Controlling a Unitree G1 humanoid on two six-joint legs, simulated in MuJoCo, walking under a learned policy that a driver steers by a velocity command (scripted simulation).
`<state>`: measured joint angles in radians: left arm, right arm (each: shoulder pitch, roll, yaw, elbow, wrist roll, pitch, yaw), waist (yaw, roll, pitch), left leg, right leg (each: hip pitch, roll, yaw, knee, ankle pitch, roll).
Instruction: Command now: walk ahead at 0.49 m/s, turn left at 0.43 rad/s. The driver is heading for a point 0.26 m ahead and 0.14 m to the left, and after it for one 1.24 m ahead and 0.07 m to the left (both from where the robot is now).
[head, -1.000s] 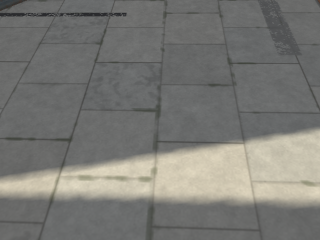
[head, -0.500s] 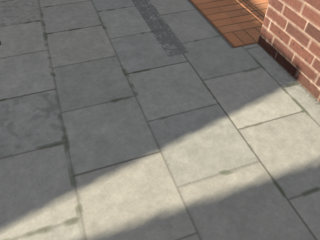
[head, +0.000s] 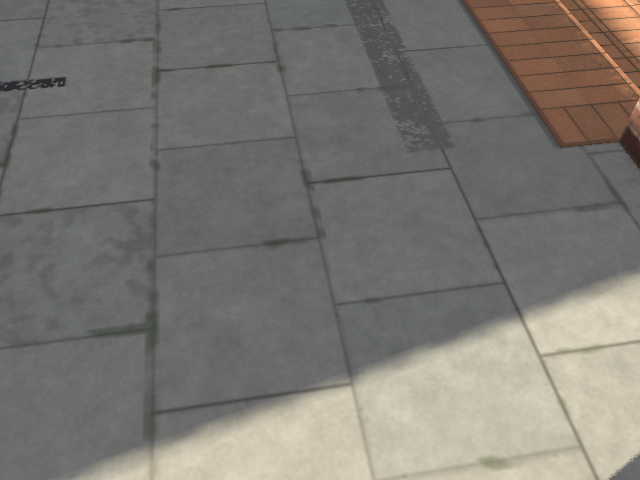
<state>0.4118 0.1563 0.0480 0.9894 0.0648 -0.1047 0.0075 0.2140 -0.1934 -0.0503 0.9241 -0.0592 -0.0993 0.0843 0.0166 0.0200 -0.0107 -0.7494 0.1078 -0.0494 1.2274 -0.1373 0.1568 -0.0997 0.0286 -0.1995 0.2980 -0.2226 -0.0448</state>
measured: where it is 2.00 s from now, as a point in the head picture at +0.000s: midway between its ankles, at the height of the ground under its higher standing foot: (333, 256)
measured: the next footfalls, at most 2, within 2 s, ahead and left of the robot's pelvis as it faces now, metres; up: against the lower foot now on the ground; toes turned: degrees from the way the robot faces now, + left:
left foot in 0.26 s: +0.31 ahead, +0.13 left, +0.00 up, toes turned +13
right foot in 0.82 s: +0.68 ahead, -0.01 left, +0.00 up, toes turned +6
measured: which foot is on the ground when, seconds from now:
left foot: up 0.00-0.24, down 0.26-0.84, up 0.86-1.00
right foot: down 0.00-0.28, up 0.30-0.80, down 0.82-1.00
